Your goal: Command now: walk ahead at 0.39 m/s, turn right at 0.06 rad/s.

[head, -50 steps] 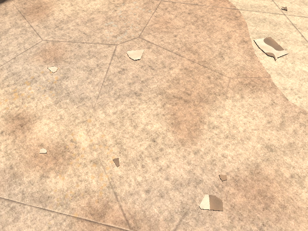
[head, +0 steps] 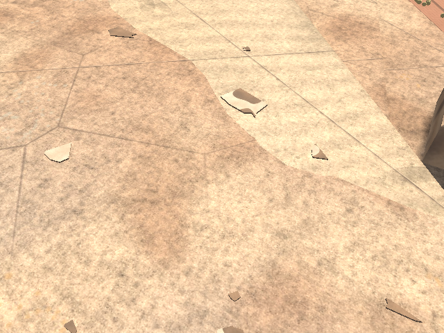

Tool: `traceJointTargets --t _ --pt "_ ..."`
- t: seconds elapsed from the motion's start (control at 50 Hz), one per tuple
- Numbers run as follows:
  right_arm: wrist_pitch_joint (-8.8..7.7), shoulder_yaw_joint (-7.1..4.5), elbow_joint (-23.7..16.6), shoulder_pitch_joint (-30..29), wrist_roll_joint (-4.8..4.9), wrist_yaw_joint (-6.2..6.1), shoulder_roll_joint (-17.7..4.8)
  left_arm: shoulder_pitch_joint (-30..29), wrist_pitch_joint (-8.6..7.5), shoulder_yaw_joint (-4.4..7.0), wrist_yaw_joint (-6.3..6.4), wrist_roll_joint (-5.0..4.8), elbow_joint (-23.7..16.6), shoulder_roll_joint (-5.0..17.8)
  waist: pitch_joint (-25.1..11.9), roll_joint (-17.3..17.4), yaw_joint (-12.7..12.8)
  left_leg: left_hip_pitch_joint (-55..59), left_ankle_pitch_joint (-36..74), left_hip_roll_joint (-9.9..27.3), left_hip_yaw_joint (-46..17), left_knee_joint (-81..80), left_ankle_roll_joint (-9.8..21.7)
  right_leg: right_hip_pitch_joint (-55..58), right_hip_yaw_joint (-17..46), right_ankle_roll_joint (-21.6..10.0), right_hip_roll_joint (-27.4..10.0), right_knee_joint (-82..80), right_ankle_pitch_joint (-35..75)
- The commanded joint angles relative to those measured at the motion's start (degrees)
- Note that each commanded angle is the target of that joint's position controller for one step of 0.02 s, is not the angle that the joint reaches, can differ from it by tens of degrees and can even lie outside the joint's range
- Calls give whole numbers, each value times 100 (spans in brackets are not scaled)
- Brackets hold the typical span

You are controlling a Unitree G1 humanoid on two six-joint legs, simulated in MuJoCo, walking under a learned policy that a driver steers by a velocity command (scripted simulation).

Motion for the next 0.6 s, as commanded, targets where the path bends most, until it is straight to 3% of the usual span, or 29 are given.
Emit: traceJointTargets --t 0.02,0.04,0.06,0.08,0.1,0.12,0.14,0.16,0.2,0.3,0.36,0.44,0.5,0.54,0.56,0.58,0.6 --pt "-161 -108 -256 48 14 26 -524 -313 -59 229 -16 -33 -316 904 263 -541 -345 756 228 -105 147 -427 183 -819 1225 -942 -1421 -515 -1067" --pt "-166 -149 -79 523 23 0 -578 -297 -46 171 -20 8 -287 745 159 -466 -552 1382 112 -189 180 -518 231 -1124 1074 -823 -1245 -109 -1019" --pt "-184 -224 65 1122 32 -54 -792 -339 -58 68 -23 68 -304 456 -27 -120 -807 2191 -177 183 -367 -783 405 -1643 687 -570 -886 882 -774" --pt "-189 -361 88 1557 -38 -93 -1465 -343 -144 -50 -23 126 -567 50 -274 1367 -821 3149 -1341 1445 -2493 -1618 1062 -3008 -183 -75 -70 3059 -1149" --pt "-228 -356 87 1770 -98 -31 -1452 -460 -233 46 35 16 -701 442 -343 1533 -942 3207 -2631 1976 -4169 -2335 1644 -3887 229 27 100 4339 -1921" --pt "-266 -238 -10 1381 -91 -21 -1094 -459 -285 141 31 -101 -671 776 61 1039 -774 2979 -2923 1919 -3875 -2370 1553 -4294 490 -77 -268 4841 -1471" --pt "-275 -168 -99 1102 -98 -24 -851 -487 -296 147 13 -99 -612 797 264 860 -644 2742 -2527 1659 -3279 -2350 1360 -4350 394 -138 -472 4871 -931" --pt "-270 -126 -153 897 -121 -27 -739 -538 -303 141 11 -20 -568 720 339 653 -561 2514 -1945 1442 -2805 -2400 1238 -4277 345 -143 -618 4696 -491" --pt "-262 -66 -192 756 -156 -50 -611 -558 -271 141 -13 52 -525 574 380 619 -433 2101 -812 1100 -2039 -2561 1082 -3849 295 -68 -791 4311 140" --pt "-242 -72 -64 1038 -104 -147 -694 -993 -227 66 -14 77 -660 297 372 365 -501 2120 1399 811 -974 -2693 1070 -3814 37 239 -749 3172 1216" --pt "-192 -62 33 1280 -71 -199 -729 -1567 -282 -17 -89 44 -812 114 484 407 -698 2019 1662 661 -566 -2757 967 -3411 -161 261 -614 2100 1913" --pt "-93 -75 209 1679 -37 -218 -795 -2223 -355 -61 -248 -6 -1005 71 731 330 -878 2437 1730 903 -552 -2646 1016 -3335 -242 148 -457 1304 2050" --pt "-3 -123 284 1733 -10 -245 -874 -2353 -402 -37 -348 -16 -1092 189 705 411 -723 2979 2609 1143 -570 -2253 953 -3222 -240 -101 -345 999 1547" --pt "40 -182 261 1637 -20 -280 -1036 -1823 -391 77 -326 18 -965 456 221 623 -343 3201 4563 1126 -498 -1488 848 -2316 -430 -328 -44 995 1087" --pt "84 -177 233 1517 -37 -291 -1037 -1003 -375 197 -273 20 -734 682 -324 612 131 3051 5336 940 -309 -532 731 -1198 -575 -523 114 837 1219" --pt "82 -120 136 1445 -93 -306 -936 13 -342 291 -190 51 -481 929 -1057 519 586 2018 4600 756 -246 785 571 636 -108 -800 -367 1084 1408" --pt "-13 72 -67 2012 -166 -267 -245 669 -313 410 -139 192 -343 1488 -2030 -795 367 -304 1492 -174 -55 3083 211 3022 2391 -1600 -1937 1116 719"
Keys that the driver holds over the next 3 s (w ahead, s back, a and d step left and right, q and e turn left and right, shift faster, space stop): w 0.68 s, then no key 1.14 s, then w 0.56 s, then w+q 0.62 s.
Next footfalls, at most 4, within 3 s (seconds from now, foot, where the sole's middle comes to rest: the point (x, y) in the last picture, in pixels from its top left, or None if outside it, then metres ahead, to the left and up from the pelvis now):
0.06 left None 0.10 0.13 -0.78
0.58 right None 0.46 -0.09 -0.78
1.02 left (194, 287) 0.66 0.14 -0.78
1.30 right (274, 319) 0.57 -0.11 -0.78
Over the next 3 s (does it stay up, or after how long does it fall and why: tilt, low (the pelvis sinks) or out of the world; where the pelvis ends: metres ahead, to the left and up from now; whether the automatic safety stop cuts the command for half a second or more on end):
stays up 1.08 0.02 -0.01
